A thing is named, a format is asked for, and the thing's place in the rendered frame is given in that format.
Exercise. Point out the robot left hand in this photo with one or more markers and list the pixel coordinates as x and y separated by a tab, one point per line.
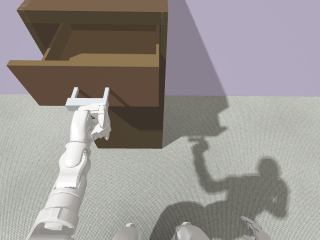
82	123

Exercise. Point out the left robot forearm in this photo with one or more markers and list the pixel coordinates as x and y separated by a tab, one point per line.
60	214

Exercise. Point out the robot right hand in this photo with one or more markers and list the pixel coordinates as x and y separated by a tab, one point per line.
255	229

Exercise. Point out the right robot thigh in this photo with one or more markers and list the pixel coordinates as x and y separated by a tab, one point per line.
190	232

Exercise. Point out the handle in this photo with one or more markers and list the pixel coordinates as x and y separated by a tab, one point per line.
73	103

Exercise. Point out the robot thigh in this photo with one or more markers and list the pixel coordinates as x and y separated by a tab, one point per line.
190	232
129	233

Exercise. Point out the cabinet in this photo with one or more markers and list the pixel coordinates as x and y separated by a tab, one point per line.
132	127

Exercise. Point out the left robot thigh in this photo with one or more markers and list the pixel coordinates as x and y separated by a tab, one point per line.
129	233

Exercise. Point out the drawer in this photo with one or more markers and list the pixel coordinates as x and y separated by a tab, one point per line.
92	57

